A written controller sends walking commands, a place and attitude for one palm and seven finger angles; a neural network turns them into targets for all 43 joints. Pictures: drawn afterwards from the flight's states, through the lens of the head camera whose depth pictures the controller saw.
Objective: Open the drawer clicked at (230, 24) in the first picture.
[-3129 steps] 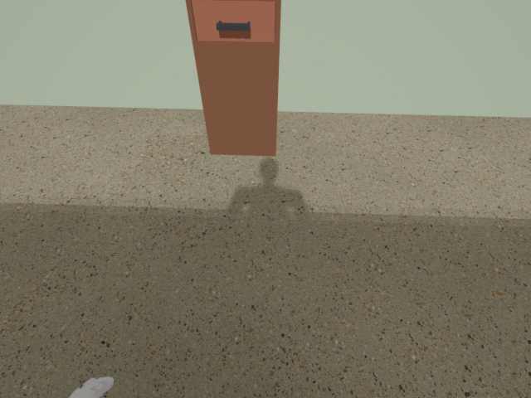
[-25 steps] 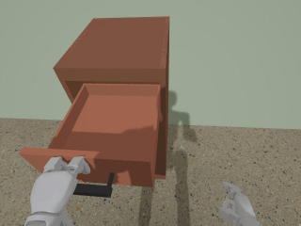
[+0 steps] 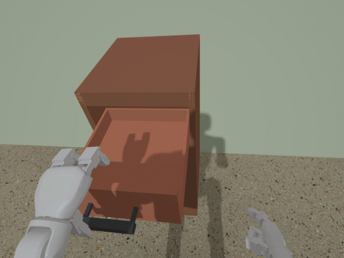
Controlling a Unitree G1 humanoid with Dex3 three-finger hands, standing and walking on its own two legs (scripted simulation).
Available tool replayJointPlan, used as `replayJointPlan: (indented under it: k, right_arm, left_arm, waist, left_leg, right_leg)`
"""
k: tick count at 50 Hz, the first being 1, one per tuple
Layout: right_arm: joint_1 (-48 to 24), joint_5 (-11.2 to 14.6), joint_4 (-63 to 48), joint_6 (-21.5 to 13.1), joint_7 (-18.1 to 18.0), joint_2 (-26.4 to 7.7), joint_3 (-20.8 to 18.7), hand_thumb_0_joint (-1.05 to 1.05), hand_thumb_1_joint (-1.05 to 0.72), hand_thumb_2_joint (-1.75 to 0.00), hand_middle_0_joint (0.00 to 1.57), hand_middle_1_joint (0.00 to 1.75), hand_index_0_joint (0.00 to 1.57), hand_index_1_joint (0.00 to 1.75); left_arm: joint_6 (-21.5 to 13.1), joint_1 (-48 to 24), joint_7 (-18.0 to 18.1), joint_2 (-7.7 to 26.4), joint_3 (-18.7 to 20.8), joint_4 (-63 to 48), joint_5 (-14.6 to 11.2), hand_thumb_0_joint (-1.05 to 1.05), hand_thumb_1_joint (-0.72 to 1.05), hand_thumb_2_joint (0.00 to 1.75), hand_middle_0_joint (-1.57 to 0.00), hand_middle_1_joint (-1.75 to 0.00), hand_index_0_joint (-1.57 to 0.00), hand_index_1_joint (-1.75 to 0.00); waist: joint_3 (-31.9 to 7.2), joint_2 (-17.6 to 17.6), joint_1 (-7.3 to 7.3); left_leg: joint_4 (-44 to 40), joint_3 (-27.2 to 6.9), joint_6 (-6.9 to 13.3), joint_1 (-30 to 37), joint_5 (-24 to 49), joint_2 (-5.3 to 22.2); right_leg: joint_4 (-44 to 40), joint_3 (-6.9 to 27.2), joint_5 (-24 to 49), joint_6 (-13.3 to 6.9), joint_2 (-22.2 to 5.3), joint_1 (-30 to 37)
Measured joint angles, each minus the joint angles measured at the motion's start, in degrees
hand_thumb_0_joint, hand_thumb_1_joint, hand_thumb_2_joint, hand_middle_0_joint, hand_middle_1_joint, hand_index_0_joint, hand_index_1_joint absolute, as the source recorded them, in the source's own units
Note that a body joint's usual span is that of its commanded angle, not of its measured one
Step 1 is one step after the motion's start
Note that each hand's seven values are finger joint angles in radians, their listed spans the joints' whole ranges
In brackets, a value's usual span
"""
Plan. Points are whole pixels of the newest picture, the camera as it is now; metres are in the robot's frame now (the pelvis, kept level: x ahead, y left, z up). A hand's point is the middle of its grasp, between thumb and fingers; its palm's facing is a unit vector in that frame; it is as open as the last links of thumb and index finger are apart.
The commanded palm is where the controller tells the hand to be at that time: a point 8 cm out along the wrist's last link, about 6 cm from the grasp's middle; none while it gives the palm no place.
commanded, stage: lift the hand off the handle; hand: left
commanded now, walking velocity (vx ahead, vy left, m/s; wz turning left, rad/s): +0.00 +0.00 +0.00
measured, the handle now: (109, 216) +0.21 +0.20 -0.02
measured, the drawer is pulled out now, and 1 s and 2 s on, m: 0.30 0.30 0.30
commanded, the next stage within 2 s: draw the hand back to the body in 0.22 s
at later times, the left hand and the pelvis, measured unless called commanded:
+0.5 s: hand (73, 201) +0.18 +0.22 +0.13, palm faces +0.08 -0.11 -0.99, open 13.8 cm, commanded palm +0.15 +0.22 +0.18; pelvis +0.01 -0.01 +0.01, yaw +0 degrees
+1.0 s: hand (70, 194) +0.19 +0.22 +0.13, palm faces +0.16 -0.59 -0.79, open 13.8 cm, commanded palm +0.15 +0.25 +0.19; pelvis +0.01 +0.01 +0.01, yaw +0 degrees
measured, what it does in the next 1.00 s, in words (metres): stands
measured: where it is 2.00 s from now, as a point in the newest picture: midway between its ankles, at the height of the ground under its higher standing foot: outside the picture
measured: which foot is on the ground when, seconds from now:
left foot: down 0.00-1.00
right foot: down 0.00-1.00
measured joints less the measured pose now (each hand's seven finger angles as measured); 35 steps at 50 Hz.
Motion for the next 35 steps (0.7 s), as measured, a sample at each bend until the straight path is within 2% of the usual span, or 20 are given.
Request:
replayJointPlan:
  k: [4,7,10,15,21,29,35]
  right_arm:
    - [-0.7,1.0,-0.5,1.3,0.7,-0.2,0.8,0.01,-0.90,-0.90,0.20,0.30,0.20,0.30]
    - [-0.5,1.4,-1.7,1.5,0.9,-0.8,1.2,0.01,-0.90,-0.90,0.20,0.30,0.20,0.30]
    - [-0.3,1.2,-2.6,1.2,0.9,-1.6,1.2,0.01,-0.90,-0.90,0.20,0.30,0.20,0.30]
    - [0.1,0.8,-3.3,0.9,0.9,-2.6,0.5,0.01,-0.90,-0.90,0.20,0.30,0.20,0.30]
    - [0.4,0.2,-2.6,0.5,0.3,-2.9,-0.4,0.01,-0.90,-0.90,0.19,0.30,0.20,0.30]
    - [0.5,0.2,-1.4,0.0,-0.4,-2.0,-0.1,0.01,-0.90,-0.90,0.19,0.30,0.20,0.30]
    - [1.1,0.3,-2.2,-0.1,-0.1,-1.9,-0.1,0.01,-0.90,-0.90,0.20,0.30,0.20,0.30]
  left_arm:
    - [4.1,-1.0,-4.1,0.6,0.5,0.6,-1.7,0.00,-0.49,0.30,-0.34,-1.21,-0.34,-1.21]
    - [5.5,0.9,-7.0,1.3,0.7,-1.3,-3.3,0.00,-0.49,0.30,-0.33,-1.21,-0.33,-1.20]
    - [4.2,3.8,-8.2,1.9,1.2,-3.9,-4.0,0.00,-0.49,0.30,-0.33,-1.20,-0.33,-1.20]
    - [0.9,7.6,-7.8,2.6,2.9,-5.6,-3.8,0.00,-0.49,0.30,-0.32,-1.20,-0.32,-1.20]
    - [-1.5,7.3,-6.6,2.9,5.3,-4.2,-3.6,0.00,-0.49,0.30,-0.32,-1.20,-0.33,-1.20]
    - [-2.8,5.5,-7.2,4.1,7.2,-2.1,-4.8,0.00,-0.49,0.30,-0.32,-1.20,-0.32,-1.20]
    - [-3.1,7.2,-7.6,4.5,8.2,-3.6,-6.1,0.00,-0.49,0.30,-0.32,-1.20,-0.32,-1.20]
  waist:
    - [0.3,0.1,-0.52]
    - [0.4,0.4,-0.76]
    - [0.6,0.5,-0.65]
    - [1.2,0.3,0.26]
    - [2.0,0.1,1.10]
    - [1.9,0.1,0.30]
    - [1.5,0.1,-0.31]
  left_leg:
    - [-3.1,0.5,-0.2,2.7,1.2,0.1]
    - [-4.9,0.5,-0.3,4.3,1.8,0.2]
    - [-5.7,0.4,-0.5,5.2,2.0,0.6]
    - [-5.8,0.0,-0.8,5.3,1.9,1.1]
    - [-5.2,-0.9,-1.1,4.9,1.8,1.4]
    - [-5.7,-0.8,-1.0,5.1,1.8,1.2]
    - [-5.9,-0.1,-0.6,4.9,1.7,1.0]
  right_leg:
    - [-2.5,0.5,1.0,-0.1,0.0,2.2]
    - [-4.3,0.6,1.7,-0.2,0.2,3.8]
    - [-5.6,0.5,2.2,-0.4,0.5,4.9]
    - [-6.6,0.1,2.6,-0.8,1.1,5.4]
    - [-6.9,-0.7,2.7,-1.1,1.4,5.6]
    - [-7.3,-0.6,2.7,-0.9,1.2,5.9]
    - [-7.6,0.0,2.8,-0.5,1.0,5.5]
